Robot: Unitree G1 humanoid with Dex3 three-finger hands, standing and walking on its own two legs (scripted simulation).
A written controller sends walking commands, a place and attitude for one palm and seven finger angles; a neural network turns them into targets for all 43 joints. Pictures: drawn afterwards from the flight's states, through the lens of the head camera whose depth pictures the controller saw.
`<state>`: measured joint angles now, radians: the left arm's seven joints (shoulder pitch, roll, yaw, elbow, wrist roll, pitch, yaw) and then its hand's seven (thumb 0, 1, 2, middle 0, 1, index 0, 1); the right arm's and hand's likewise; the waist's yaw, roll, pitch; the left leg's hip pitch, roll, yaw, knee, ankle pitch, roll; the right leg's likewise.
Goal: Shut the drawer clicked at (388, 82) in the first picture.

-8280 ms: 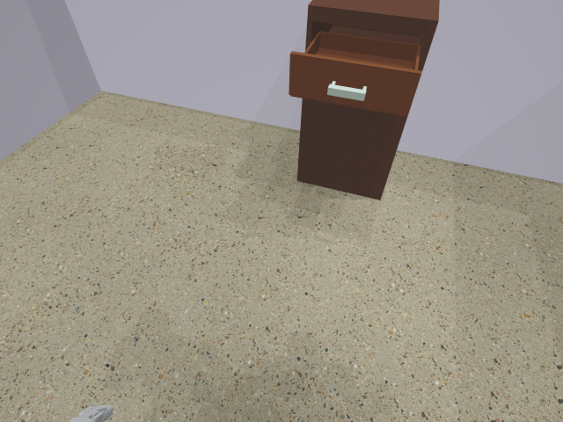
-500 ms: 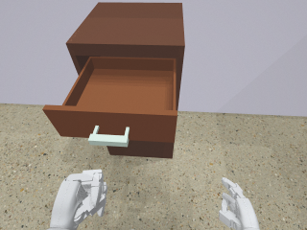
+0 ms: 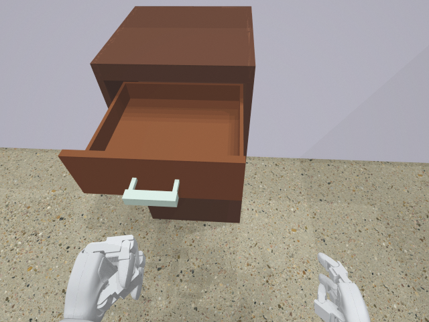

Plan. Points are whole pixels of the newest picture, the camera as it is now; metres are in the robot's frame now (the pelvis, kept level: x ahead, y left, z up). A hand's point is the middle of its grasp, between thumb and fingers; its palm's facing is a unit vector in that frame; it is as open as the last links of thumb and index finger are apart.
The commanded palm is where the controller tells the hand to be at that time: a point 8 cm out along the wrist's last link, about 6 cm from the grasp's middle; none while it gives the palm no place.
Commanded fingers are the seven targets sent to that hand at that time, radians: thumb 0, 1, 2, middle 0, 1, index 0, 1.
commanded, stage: bring the fist close to the handle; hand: left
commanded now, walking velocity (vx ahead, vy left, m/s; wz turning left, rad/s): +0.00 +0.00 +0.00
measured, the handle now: (153, 190) +0.39 +0.16 +0.01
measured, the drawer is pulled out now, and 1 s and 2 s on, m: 0.29 0.29 0.28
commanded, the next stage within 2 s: push the drawer shut in 1.36 s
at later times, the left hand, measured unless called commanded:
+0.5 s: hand (156, 258) +0.22 +0.12 +0.04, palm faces -0.03 -1.00 -0.03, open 3.3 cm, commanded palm +0.20 +0.17 +0.05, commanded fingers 0.00 0.90 0.90 -1.40 -1.60 -1.40 -1.60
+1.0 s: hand (165, 244) +0.27 +0.12 +0.00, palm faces -0.04 -1.00 -0.03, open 3.3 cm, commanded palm +0.25 +0.17 +0.00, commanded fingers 0.00 0.90 0.90 -1.40 -1.60 -1.40 -1.60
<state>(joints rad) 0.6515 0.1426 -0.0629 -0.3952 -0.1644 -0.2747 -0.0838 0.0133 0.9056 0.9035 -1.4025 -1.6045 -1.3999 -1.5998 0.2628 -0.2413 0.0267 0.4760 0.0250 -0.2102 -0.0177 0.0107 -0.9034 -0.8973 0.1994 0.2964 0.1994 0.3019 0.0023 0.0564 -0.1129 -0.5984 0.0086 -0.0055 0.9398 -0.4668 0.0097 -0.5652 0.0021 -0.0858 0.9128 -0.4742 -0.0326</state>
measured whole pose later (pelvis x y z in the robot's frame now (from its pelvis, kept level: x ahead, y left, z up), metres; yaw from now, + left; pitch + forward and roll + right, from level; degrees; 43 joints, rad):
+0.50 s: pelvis +0.00 +0.00 -0.02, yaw -1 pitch +12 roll -1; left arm 0.45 0.14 -0.07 -0.17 -0.11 -0.27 -0.02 0.01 0.90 0.90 -1.40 -1.60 -1.40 -1.60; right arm 0.27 -0.23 0.03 0.46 0.00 -0.14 0.00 0.01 -0.90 -0.90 0.20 0.30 0.20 0.30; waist -0.03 0.02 -0.12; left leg -0.73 0.01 0.01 1.03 -0.51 0.01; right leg -0.71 0.00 -0.07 1.01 -0.51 -0.03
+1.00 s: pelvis -0.01 +0.00 -0.04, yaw -1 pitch +17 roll -1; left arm 0.18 0.13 -0.04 0.07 -0.10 -0.37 0.00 0.01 0.90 0.90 -1.40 -1.60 -1.40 -1.60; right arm 0.22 -0.23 0.03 0.50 -0.01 -0.09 0.01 0.01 -0.90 -0.90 0.20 0.30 0.20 0.30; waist -0.03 0.03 -0.16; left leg -0.95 0.01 0.00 1.18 -0.54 0.01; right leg -0.92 0.00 -0.08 1.16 -0.55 -0.03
